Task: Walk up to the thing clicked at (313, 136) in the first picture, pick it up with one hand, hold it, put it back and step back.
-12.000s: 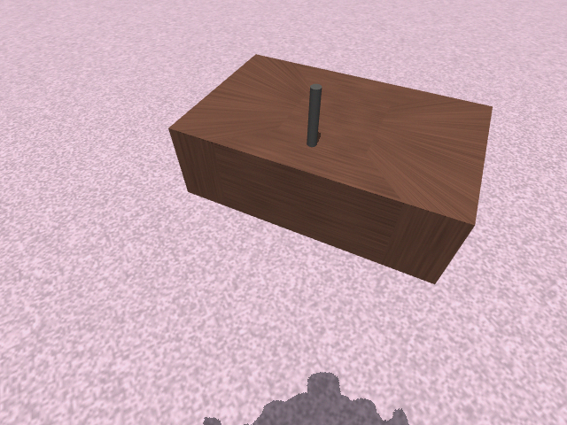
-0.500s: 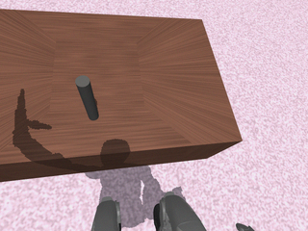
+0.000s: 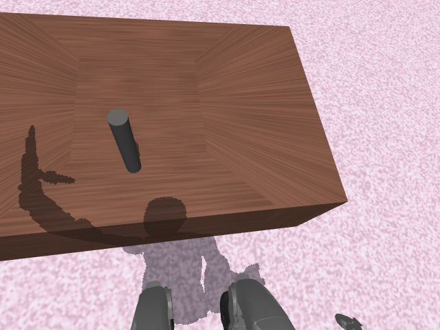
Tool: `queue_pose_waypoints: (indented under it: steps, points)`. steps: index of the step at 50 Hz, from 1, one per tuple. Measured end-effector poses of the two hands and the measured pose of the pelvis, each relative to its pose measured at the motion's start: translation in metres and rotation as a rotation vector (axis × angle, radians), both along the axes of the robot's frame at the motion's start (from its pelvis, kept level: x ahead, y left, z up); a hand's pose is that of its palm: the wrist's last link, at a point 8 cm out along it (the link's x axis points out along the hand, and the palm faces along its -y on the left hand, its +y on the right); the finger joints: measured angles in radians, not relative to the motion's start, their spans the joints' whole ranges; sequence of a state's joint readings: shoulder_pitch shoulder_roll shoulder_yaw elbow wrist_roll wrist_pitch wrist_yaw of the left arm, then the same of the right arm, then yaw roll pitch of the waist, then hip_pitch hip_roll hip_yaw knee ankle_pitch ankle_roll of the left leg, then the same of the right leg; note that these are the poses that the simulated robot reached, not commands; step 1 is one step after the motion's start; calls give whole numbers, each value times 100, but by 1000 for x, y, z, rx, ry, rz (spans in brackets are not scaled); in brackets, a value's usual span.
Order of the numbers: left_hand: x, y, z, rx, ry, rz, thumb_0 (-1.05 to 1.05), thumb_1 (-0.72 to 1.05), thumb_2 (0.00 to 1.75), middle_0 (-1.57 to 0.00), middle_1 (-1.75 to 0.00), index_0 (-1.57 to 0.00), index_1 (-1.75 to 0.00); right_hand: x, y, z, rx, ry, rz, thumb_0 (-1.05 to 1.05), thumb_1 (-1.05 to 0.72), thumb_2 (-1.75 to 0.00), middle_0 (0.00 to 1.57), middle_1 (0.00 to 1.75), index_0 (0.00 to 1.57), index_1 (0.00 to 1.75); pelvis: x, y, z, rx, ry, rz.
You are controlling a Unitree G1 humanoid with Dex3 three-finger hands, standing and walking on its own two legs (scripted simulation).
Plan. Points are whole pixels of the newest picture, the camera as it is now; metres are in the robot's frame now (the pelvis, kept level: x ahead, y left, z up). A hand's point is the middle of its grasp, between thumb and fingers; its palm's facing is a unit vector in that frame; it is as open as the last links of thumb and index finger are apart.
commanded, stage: go down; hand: left
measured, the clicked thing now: (127, 146) +0.53 +0.16 -0.17
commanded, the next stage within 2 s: approach in 1.70 s
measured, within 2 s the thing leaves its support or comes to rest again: neither
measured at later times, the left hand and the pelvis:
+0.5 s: hand out of the picture +0.46 +0.37 +0.09, palm faces +0.14 -0.99 +0.01, open 17.1 cm; pelvis -0.01 +0.00 -0.01, yaw +0 degrees
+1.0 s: hand out of the picture +0.46 +0.37 +0.09, palm faces +0.15 -0.99 +0.01, open 17.1 cm; pelvis -0.01 +0.00 +0.00, yaw +0 degrees
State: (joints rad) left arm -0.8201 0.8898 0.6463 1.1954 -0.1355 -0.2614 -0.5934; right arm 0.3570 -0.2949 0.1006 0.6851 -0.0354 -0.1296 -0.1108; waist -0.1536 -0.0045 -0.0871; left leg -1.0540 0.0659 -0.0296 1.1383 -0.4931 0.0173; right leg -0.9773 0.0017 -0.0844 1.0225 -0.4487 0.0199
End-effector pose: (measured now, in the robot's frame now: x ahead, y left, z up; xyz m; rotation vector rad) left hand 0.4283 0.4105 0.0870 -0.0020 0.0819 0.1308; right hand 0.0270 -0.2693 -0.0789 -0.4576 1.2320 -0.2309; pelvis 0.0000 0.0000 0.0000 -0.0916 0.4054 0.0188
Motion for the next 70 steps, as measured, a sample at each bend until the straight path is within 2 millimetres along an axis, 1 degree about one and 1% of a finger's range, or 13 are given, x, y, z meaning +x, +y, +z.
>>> queue_pose_waypoints:
  steps: [6, 10, 16, 22, 30, 37, 43, 48, 54, 60, 70]
  points:
    - [-1, 1, 2, -9, -29, 10, -1, -41, 6, -5, -5, -4, -5, 3, -1, 0, -6, -1, 9, 1, -89, -89, 21, 30, 21, 30, 0, -1, 0, 0, -2, 2]
    - [-3, 4, 5, -3, -38, 16, -1, -42, 6, -5, -5, -4, -5, 2, -2, 0, -10, 2, 8, 1, -89, -89, 21, 30, 21, 30, -1, -1, -1, 0, -2, 4]
    - [-5, 7, 5, 6, -39, 16, -1, -43, 6, -5, -5, -4, -5, -2, -2, -2, -8, 13, 11, 1, -90, -89, 21, 30, 21, 30, -4, -1, -2, -3, -1, 6]
    - [-3, 6, 4, -3, -55, 11, -1, -44, 5, -5, -5, -5, -5, -6, -2, -3, -11, 18, 10, 1, -90, -89, 21, 30, 21, 30, -7, 0, -5, -4, 4, 5]
    - [2, 5, 8, -1, -51, 17, -1, -44, 5, -5, -5, -5, -5, -12, 0, -3, -10, 24, -4, 1, -90, -89, 21, 30, 21, 30, -7, 0, -5, -6, 5, 3]
    - [-2, 11, 12, 3, -45, 32, -1, -44, 5, -5, -5, -5, -5, -17, 4, -3, 1, 31, -15, 1, -90, -89, 21, 30, 21, 30, -5, 1, -3, -6, 1, 1]
    - [-4, 11, 5, 2, -39, 24, -1, -44, 5, -5, -5, -5, -5, -14, 4, -3, 1, 34, -11, 1, -89, -89, 21, 30, 21, 30, -5, 2, -4, -6, 4, 2]
    - [-2, 10, 1, -6, -46, 16, -1, -44, 5, -5, -5, -5, -5, -10, 2, -2, -11, 33, 3, 1, -89, -89, 21, 30, 21, 30, -5, 2, -4, -8, 6, 5]
    - [1, 11, 8, -8, -60, 27, -1, -44, 6, -5, -5, -5, -5, -7, 0, 0, -23, 27, 6, 1, -90, -89, 21, 30, 21, 30, -4, 2, -3, -10, 4, 7]
    - [1, 15, 14, -2, -44, 37, -1, -45, 6, -5, -6, -5, -5, -11, 2, -1, -14, 28, -3, 1, -90, -89, 21, 30, 21, 30, -4, 3, -3, -10, 5, 4]
    - [3, 9, 3, -2, -47, 27, -1, -47, 5, -5, -6, -5, -5, -16, 4, -6, 5, 57, -6, 1, -89, -89, 21, 30, 21, 30, -7, 2, -5, -7, 13, 2]
